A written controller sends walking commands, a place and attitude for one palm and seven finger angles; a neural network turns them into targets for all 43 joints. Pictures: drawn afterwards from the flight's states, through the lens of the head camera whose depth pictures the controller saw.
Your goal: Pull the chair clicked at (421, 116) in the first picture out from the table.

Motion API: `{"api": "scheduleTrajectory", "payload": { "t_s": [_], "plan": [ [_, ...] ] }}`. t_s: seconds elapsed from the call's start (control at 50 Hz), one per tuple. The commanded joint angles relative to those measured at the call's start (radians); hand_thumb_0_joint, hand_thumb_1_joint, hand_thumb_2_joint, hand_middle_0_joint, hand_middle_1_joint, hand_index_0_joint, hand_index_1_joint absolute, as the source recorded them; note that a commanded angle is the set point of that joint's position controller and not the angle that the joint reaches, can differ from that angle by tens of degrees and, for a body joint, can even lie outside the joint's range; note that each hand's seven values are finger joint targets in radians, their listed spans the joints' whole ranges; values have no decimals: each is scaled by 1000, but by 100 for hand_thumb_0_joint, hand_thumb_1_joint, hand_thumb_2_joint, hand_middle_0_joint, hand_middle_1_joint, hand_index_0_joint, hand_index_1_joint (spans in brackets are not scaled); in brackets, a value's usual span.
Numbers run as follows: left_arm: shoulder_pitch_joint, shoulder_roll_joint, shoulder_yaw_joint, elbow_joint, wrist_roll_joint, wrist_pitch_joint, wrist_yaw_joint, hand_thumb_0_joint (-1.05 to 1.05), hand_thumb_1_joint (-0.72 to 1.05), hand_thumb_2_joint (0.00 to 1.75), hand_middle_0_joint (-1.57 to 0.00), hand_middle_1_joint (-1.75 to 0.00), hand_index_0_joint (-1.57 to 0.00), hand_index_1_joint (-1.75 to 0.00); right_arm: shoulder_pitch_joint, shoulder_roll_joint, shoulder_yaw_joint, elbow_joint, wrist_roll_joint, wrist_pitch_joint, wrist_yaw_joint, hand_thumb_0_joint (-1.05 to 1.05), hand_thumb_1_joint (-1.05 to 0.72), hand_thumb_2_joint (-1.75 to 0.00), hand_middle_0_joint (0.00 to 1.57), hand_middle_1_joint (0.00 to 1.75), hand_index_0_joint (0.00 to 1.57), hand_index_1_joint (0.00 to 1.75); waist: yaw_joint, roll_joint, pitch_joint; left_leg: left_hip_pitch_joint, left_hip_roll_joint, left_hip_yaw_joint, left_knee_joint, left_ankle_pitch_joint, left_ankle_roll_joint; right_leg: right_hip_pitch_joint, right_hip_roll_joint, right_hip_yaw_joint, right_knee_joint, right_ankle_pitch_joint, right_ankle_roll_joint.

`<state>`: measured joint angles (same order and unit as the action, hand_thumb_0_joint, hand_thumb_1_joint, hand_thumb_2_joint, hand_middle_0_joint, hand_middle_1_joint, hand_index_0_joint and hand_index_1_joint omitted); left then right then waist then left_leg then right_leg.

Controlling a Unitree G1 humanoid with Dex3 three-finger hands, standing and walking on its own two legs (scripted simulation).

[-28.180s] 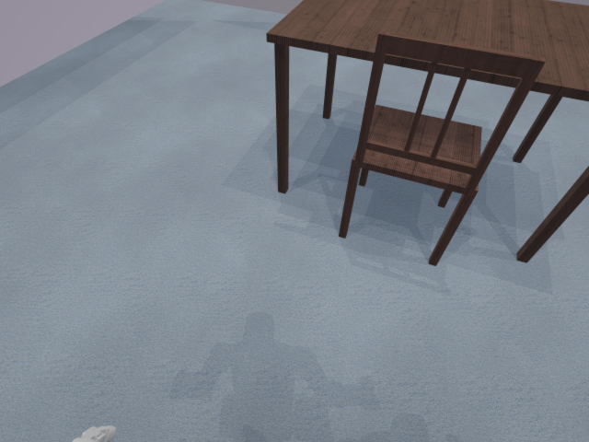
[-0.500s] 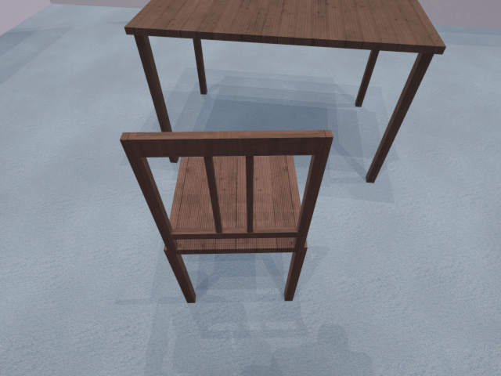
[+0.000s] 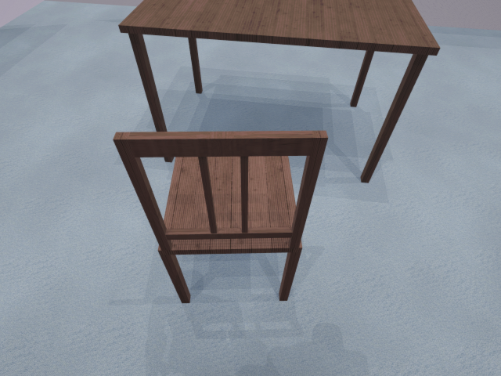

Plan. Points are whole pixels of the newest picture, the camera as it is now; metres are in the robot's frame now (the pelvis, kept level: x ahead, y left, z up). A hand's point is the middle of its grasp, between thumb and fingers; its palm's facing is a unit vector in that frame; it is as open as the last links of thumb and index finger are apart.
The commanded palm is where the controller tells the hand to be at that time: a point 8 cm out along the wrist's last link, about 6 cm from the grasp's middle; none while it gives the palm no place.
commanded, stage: look to check the result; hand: left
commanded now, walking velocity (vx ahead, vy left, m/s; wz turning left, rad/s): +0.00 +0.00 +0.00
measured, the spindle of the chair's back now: (209, 198) +0.51 +0.14 -0.10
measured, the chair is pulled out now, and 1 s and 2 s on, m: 0.58 0.58 0.58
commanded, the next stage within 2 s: stand and wait in 0.68 s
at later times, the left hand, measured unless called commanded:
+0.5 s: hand out of the picture +0.00 +0.16 -0.17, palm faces +0.05 -0.98 -0.17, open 7.4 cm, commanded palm none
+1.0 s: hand out of the picture +0.00 +0.16 -0.18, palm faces +0.06 -0.98 -0.17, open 7.4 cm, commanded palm none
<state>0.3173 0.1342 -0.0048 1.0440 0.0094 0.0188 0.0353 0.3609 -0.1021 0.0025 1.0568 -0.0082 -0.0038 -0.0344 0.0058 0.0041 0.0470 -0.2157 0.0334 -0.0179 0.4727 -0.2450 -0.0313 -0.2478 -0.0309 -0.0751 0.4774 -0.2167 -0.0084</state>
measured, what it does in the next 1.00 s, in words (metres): stands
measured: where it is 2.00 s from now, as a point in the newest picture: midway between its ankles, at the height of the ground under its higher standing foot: outside the picture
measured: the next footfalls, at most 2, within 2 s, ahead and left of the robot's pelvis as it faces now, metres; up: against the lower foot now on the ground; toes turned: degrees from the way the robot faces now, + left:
none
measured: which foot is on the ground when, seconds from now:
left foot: down 0.00-1.00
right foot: down 0.00-1.00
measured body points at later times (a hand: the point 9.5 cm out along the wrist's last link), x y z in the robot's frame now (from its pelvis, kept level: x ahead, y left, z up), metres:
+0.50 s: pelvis +0.01 +0.00 +0.00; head +0.03 +0.00 +0.45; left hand +0.00 +0.21 -0.16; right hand -0.01 -0.21 -0.16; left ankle +0.01 +0.14 -0.74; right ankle +0.02 -0.11 -0.74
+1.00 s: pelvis +0.01 +0.00 +0.00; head +0.03 +0.00 +0.45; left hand +0.00 +0.22 -0.16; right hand -0.01 -0.20 -0.16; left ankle +0.01 +0.14 -0.74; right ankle +0.02 -0.11 -0.74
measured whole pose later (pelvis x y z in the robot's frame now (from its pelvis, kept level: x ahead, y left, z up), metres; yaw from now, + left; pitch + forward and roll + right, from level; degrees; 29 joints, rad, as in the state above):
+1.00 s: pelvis +0.01 +0.00 +0.00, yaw +1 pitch -1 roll +0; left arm 0.31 0.14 0.00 1.05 0.01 0.02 0.03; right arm 0.34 -0.10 0.01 1.06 -0.01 0.00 -0.04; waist 0.01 -0.01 0.06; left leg -0.20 0.03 -0.03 0.47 -0.25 -0.03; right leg -0.22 -0.04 -0.09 0.47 -0.23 -0.01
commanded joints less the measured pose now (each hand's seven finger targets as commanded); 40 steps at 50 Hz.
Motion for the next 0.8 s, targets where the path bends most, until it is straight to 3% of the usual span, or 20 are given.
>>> {"api": "scheduleTrajectory", "payload": {
  "t_s": [0.0,0.06,0.1,0.12,0.22,0.38,0.5,0.78],
  "plan": [
    [75,85,19,-28,-1,-16,4,0,90,90,-20,-30,-20,-30,93,-78,-9,-19,-1,-15,-5,0,-90,-90,20,30,20,30,0,3,27,-47,52,-45,-91,79,73,25,-70,83,-105,28,-50],
    [69,87,20,-29,-2,-16,4,0,90,90,-20,-30,-20,-30,93,-77,-8,-16,-1,-15,-6,0,-90,-90,20,30,20,30,-3,2,28,-43,50,-42,-88,74,69,24,-74,85,-106,16,-50],
    [70,84,17,-27,-2,-12,4,0,90,90,-20,-30,-20,-30,85,-76,-9,-16,-1,-10,-6,0,-90,-90,20,30,20,30,-2,18,69,-54,51,-44,-100,35,71,-7,-66,87,-117,-19,-50],
    [70,84,18,-27,-1,-12,4,0,90,90,-20,-30,-20,-30,90,-76,-9,-15,-2,-11,-6,0,-90,-90,20,30,20,30,-3,39,67,-64,51,-45,-102,29,72,1,-68,87,-115,-21,-50],
    [70,88,18,-26,-1,-13,3,0,90,90,-20,-30,-20,-30,85,-80,-9,-16,-2,-10,-5,0,-90,-90,20,30,20,30,-2,-6,48,-53,46,-44,-92,36,71,13,-73,87,-118,-22,-50],
    [70,89,20,-28,-3,-17,2,0,90,90,-20,-30,-20,-30,87,-77,-8,-15,-1,-12,-6,0,-90,-90,20,30,20,30,-3,6,22,-36,45,-40,-78,82,67,34,-79,84,-112,15,-51],
    [68,86,17,-27,-3,-15,2,0,90,90,-20,-30,-20,-30,77,-78,-8,-13,0,-9,-8,0,-90,-90,20,30,20,30,-1,1,53,-39,47,-44,-85,82,69,21,-75,78,-115,17,-52],
    [68,89,20,-27,-3,-15,1,0,90,90,-20,-30,-20,-30,81,-81,-7,-14,0,-12,-8,0,-90,-90,20,30,20,30,-1,17,36,-42,45,-52,-90,68,71,38,-79,74,-113,2,-49]
  ]
}}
